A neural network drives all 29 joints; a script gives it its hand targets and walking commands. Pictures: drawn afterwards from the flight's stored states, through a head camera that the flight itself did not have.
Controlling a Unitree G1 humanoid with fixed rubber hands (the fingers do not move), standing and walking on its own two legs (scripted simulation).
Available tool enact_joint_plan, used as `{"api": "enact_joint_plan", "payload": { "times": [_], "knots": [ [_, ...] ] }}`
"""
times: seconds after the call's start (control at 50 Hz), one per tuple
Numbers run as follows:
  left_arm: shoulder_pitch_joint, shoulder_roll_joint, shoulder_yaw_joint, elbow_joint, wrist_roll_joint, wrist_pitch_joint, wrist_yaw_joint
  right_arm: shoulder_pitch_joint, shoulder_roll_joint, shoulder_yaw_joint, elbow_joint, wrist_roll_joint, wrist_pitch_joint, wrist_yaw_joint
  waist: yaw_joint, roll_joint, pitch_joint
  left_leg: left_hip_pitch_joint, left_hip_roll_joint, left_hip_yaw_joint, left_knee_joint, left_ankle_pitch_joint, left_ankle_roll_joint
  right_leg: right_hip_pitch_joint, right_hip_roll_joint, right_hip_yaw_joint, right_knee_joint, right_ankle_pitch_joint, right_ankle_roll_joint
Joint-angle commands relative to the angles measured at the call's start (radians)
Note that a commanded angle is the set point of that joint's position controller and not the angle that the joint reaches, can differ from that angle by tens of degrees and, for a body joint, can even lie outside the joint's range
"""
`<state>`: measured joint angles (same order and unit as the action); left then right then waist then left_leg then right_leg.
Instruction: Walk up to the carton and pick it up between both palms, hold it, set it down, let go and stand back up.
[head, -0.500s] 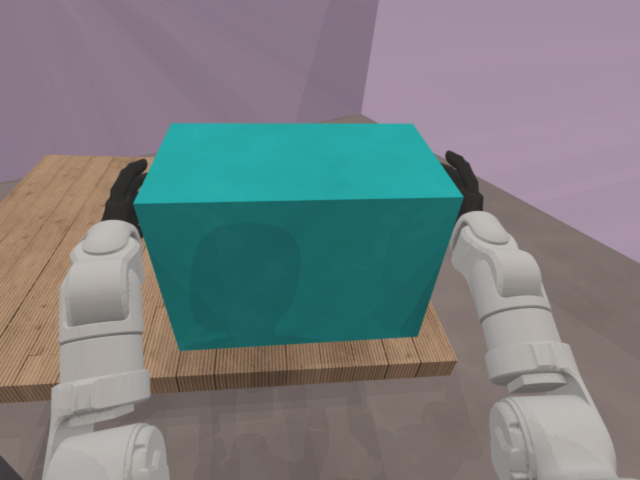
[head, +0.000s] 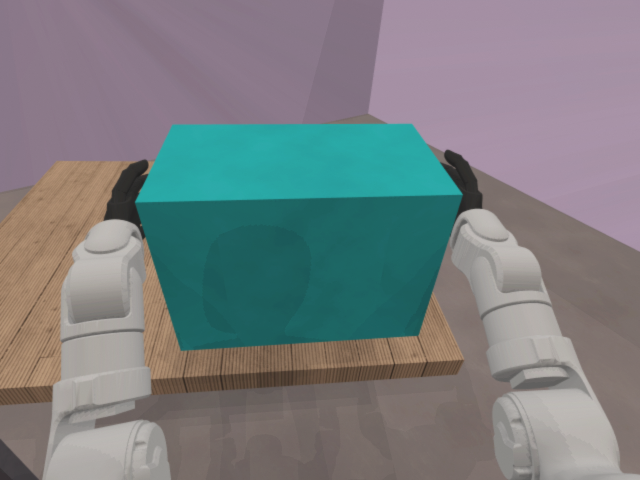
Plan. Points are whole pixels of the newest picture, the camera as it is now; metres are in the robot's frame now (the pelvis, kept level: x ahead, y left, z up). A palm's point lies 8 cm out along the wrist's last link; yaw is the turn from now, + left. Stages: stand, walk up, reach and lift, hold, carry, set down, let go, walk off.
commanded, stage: hold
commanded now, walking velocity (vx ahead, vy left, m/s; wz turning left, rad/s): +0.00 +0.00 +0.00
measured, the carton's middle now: (299, 233) +0.38 +0.01 +0.17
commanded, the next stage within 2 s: none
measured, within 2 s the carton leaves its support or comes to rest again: neither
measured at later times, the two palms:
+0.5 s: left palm (127, 229) +0.35 +0.21 +0.20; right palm (462, 213) +0.36 -0.19 +0.22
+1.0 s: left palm (130, 230) +0.35 +0.21 +0.20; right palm (464, 217) +0.36 -0.19 +0.21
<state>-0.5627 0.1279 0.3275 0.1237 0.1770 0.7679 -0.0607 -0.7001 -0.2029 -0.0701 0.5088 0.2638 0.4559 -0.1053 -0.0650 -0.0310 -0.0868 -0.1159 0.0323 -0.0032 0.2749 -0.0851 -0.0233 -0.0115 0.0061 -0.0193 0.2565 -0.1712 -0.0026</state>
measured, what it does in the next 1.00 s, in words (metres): stands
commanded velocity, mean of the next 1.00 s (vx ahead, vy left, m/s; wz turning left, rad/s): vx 0.00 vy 0.00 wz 0.00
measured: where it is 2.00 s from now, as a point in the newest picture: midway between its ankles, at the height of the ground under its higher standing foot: outside the picture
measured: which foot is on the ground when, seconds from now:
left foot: down 0.00-1.00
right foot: down 0.00-1.00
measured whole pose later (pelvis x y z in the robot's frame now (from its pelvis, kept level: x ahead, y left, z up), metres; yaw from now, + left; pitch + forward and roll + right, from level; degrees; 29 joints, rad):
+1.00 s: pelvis +0.00 +0.00 +0.00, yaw +0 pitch -5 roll +0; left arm -0.54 0.12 0.32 0.07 0.19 0.78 -0.07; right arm -0.66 -0.19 -0.09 0.45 0.25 0.47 -0.10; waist -0.07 -0.05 -0.07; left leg -0.11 0.03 0.00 0.30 -0.11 -0.02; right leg 0.00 0.01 -0.01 0.27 -0.18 0.00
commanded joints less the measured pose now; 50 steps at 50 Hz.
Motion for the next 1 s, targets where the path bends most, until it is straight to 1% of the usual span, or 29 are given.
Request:
{"api": "enact_joint_plan", "payload": {
  "times": [0.0, 0.18, 0.38, 0.4, 0.42, 0.44, 0.5, 0.52, 0.56, 0.6, 0.62, 0.64, 0.66, 0.7, 0.76, 0.82, 0.86, 0.88, 0.9, 0.94, 0.98],
  "knots": [
    [-0.742, -0.424, -0.436, -0.228, -0.178, -0.081, -0.149, -0.74, 0.501, 0.347, -0.326, 0.12, -0.037, 0.145, -0.006, 0.049, -0.353, 0.237, -0.064, 0.025, 0.013, 0.158, 0.009, -0.064, 0.034, -0.012, -0.049, 0.202, 0.034],
    [-0.73, -0.423, -0.448, -0.259, -0.179, -0.074, -0.142, -0.726, 0.481, 0.342, -0.336, 0.129, -0.035, 0.152, -0.009, 0.07, -0.353, 0.255, -0.062, 0.021, 0.019, 0.18, -0.004, -0.077, 0.039, -0.018, -0.049, 0.197, 0.027],
    [-0.717, -0.421, -0.454, -0.279, -0.184, -0.07, -0.137, -0.721, 0.474, 0.349, -0.358, 0.135, -0.033, 0.153, -0.007, 0.066, -0.362, 0.259, -0.06, 0.02, 0.022, 0.189, -0.005, -0.077, 0.041, -0.018, -0.047, 0.208, 0.027],
    [-0.715, -0.447, -0.446, -0.246, -0.193, -0.067, -0.145, -0.741, 0.492, 0.339, -0.399, 0.106, -0.034, 0.151, -0.006, 0.011, -0.372, 0.251, -0.058, 0.023, 0.024, 0.166, 0.007, -0.058, 0.045, -0.014, -0.049, 0.197, 0.03],
    [-0.728, -0.441, -0.447, -0.247, -0.195, -0.072, -0.15, -0.744, 0.499, 0.337, -0.401, 0.101, -0.033, 0.149, -0.003, 0.008, -0.368, 0.23, -0.063, 0.027, 0.019, 0.158, 0.017, -0.051, 0.041, -0.008, -0.045, 0.213, 0.035],
    [-0.731, -0.437, -0.44, -0.238, -0.189, -0.075, -0.153, -0.75, 0.505, 0.338, -0.401, 0.095, -0.034, 0.147, 0.001, 0.006, -0.364, 0.218, -0.065, 0.03, 0.016, 0.142, 0.017, -0.041, 0.038, -0.006, -0.043, 0.21, 0.035],
    [-0.742, -0.444, -0.445, -0.227, -0.183, -0.075, -0.157, -0.746, 0.498, 0.33, -0.372, 0.093, -0.034, 0.146, -0.004, 0.029, -0.349, 0.224, -0.063, 0.027, 0.016, 0.134, 0.015, -0.056, 0.036, -0.007, -0.04, 0.193, 0.032],
    [-0.752, -0.451, -0.463, -0.253, -0.187, -0.076, -0.155, -0.739, 0.507, 0.339, -0.375, 0.095, -0.036, 0.147, -0.009, 0.044, -0.369, 0.232, -0.063, 0.025, 0.022, 0.152, 0.009, -0.051, 0.037, -0.006, -0.037, 0.205, 0.028],
    [-0.744, -0.447, -0.461, -0.244, -0.178, -0.072, -0.153, -0.72, 0.488, 0.322, -0.346, 0.088, -0.033, 0.149, -0.015, 0.07, -0.345, 0.246, -0.062, 0.024, 0.025, 0.163, 0.0, -0.07, 0.037, -0.008, -0.039, 0.197, 0.023],
    [-0.725, -0.446, -0.453, -0.23, -0.173, -0.066, -0.157, -0.713, 0.486, 0.327, -0.345, 0.089, -0.032, 0.148, -0.015, 0.066, -0.337, 0.245, -0.063, 0.028, 0.029, 0.174, -0.002, -0.062, 0.037, -0.009, -0.038, 0.21, 0.024],
    [-0.708, -0.448, -0.453, -0.229, -0.168, -0.06, -0.158, -0.706, 0.479, 0.323, -0.34, 0.093, -0.032, 0.147, -0.016, 0.074, -0.33, 0.246, -0.063, 0.025, 0.028, 0.188, -0.004, -0.059, 0.037, -0.01, -0.038, 0.222, 0.022],
    [-0.709, -0.45, -0.461, -0.262, -0.17, -0.06, -0.157, -0.706, 0.484, 0.333, -0.36, 0.102, -0.035, 0.148, -0.013, 0.079, -0.348, 0.251, -0.062, 0.025, 0.035, 0.207, -0.006, -0.047, 0.04, -0.011, -0.034, 0.234, 0.023],
    [-0.713, -0.441, -0.456, -0.243, -0.166, -0.058, -0.158, -0.712, 0.479, 0.33, -0.351, 0.102, -0.032, 0.147, -0.015, 0.078, -0.337, 0.249, -0.064, 0.027, 0.034, 0.196, -0.006, -0.051, 0.038, -0.008, -0.037, 0.221, 0.024],
    [-0.698, -0.443, -0.456, -0.259, -0.168, -0.056, -0.157, -0.703, 0.481, 0.334, -0.367, 0.104, -0.033, 0.145, -0.014, 0.08, -0.341, 0.256, -0.063, 0.03, 0.037, 0.213, -0.008, -0.048, 0.041, -0.016, -0.033, 0.233, 0.024],
    [-0.714, -0.44, -0.47, -0.3, -0.177, -0.062, -0.153, -0.694, 0.486, 0.336, -0.373, 0.113, -0.034, 0.144, -0.023, 0.095, -0.359, 0.273, -0.064, 0.027, 0.047, 0.238, -0.014, -0.053, 0.043, -0.016, -0.031, 0.251, 0.022],
    [-0.701, -0.441, -0.462, -0.277, -0.174, -0.059, -0.155, -0.702, 0.477, 0.335, -0.391, 0.105, -0.035, 0.145, -0.016, 0.079, -0.348, 0.265, -0.065, 0.026, 0.043, 0.232, -0.012, -0.051, 0.044, -0.015, -0.032, 0.256, 0.023],
    [-0.701, -0.431, -0.454, -0.265, -0.166, -0.059, -0.157, -0.704, 0.478, 0.332, -0.382, 0.099, -0.033, 0.147, -0.014, 0.07, -0.328, 0.253, -0.065, 0.028, 0.033, 0.195, -0.004, -0.055, 0.041, -0.015, -0.036, 0.224, 0.024],
    [-0.703, -0.436, -0.463, -0.282, -0.169, -0.063, -0.156, -0.704, 0.489, 0.337, -0.393, 0.094, -0.036, 0.147, -0.016, 0.064, -0.348, 0.255, -0.064, 0.027, 0.035, 0.202, -0.002, -0.049, 0.041, -0.014, -0.036, 0.235, 0.026],
    [-0.708, -0.437, -0.463, -0.283, -0.172, -0.064, -0.155, -0.704, 0.484, 0.339, -0.391, 0.1, -0.037, 0.148, -0.017, 0.075, -0.351, 0.253, -0.064, 0.029, 0.034, 0.199, -0.003, -0.052, 0.042, -0.011, -0.033, 0.23, 0.023],
    [-0.717, -0.436, -0.455, -0.263, -0.17, -0.063, -0.154, -0.726, 0.482, 0.333, -0.39, 0.095, -0.038, 0.15, -0.01, 0.072, -0.337, 0.244, -0.064, 0.027, 0.029, 0.18, -0.002, -0.063, 0.041, -0.015, -0.037, 0.206, 0.023],
    [-0.721, -0.435, -0.46, -0.262, -0.181, -0.071, -0.153, -0.731, 0.496, 0.338, -0.4, 0.096, -0.042, 0.149, -0.011, 0.055, -0.362, 0.239, -0.065, 0.027, 0.033, 0.184, 0.002, -0.054, 0.04, -0.014, -0.034, 0.226, 0.025]
  ]
}}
